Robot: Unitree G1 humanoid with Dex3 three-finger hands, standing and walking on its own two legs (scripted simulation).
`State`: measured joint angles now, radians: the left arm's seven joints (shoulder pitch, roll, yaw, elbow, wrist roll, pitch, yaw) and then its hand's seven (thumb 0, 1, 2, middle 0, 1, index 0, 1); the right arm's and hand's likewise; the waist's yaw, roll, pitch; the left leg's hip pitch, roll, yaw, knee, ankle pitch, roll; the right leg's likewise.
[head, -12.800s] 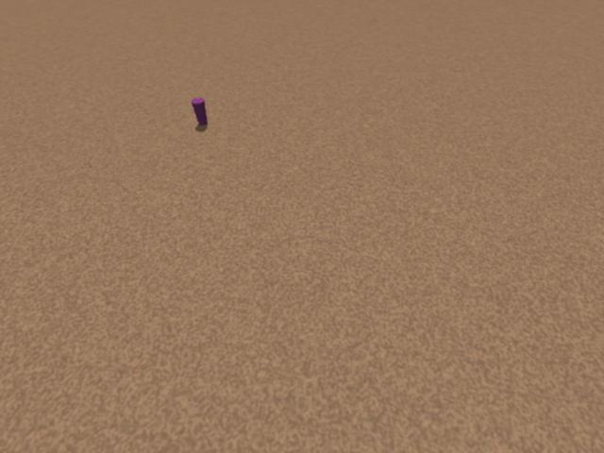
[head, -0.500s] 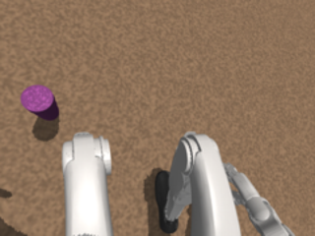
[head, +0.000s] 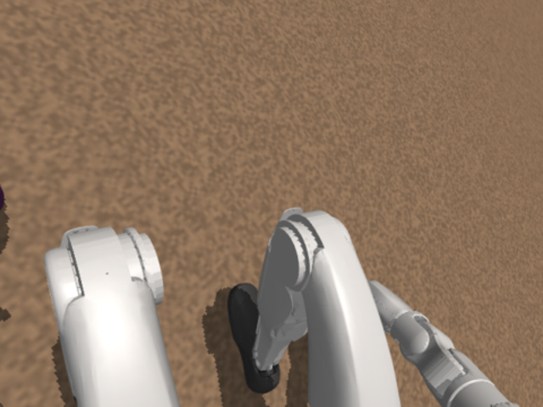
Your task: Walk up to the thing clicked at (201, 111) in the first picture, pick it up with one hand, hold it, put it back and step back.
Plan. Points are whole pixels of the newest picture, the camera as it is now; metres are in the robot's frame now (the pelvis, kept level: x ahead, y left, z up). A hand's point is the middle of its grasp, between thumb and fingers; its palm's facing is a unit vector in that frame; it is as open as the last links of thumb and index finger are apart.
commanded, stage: close in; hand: left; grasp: from the side
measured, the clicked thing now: out of the picture +0.41 +0.33 -0.20
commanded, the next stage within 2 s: rest palm in 0.36 s
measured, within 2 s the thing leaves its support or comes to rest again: leaves its support in 1.38 s
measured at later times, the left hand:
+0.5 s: hand out of the picture +0.37 +0.32 -0.17, palm faces +0.43 -0.90 +0.01, open 17.2 cm
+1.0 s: hand out of the picture +0.39 +0.32 -0.18, palm faces +0.46 -0.89 +0.00, open 11.2 cm
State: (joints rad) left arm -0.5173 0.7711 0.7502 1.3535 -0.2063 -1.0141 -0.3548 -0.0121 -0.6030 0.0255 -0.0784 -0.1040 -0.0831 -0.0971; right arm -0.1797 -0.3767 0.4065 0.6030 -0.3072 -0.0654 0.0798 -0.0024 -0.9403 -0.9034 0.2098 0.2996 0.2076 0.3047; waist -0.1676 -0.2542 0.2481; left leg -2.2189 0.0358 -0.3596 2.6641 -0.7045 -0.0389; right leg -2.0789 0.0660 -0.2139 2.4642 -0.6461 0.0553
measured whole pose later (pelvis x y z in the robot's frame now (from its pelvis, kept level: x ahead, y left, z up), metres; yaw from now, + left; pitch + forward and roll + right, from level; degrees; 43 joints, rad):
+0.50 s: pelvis -0.01 +0.01 -0.01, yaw -1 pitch +9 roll -16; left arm -0.50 0.77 0.62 1.39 -0.17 -1.13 -0.13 -0.01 -0.49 0.09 -0.05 -0.07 -0.05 -0.06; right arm -0.17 -0.38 0.47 0.57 -0.35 -0.01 0.13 0.00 -0.92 -0.90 0.21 0.30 0.21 0.30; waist -0.18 -0.27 0.29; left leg -2.21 0.03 -0.39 2.69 -0.69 -0.03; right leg -2.05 0.08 -0.24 2.46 -0.62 0.06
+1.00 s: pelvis -0.01 +0.01 +0.00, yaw -2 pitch +9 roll -17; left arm -0.55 0.82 0.60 1.42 -0.14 -1.15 -0.04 0.00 0.10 0.49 -0.44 -0.41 -0.43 -0.41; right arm -0.20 -0.38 0.50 0.56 -0.37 0.01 0.14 -0.01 -0.88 -0.89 0.21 0.30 0.21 0.30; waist -0.20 -0.29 0.32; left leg -2.20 0.04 -0.42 2.70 -0.71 -0.02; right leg -2.04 0.09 -0.25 2.44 -0.62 0.08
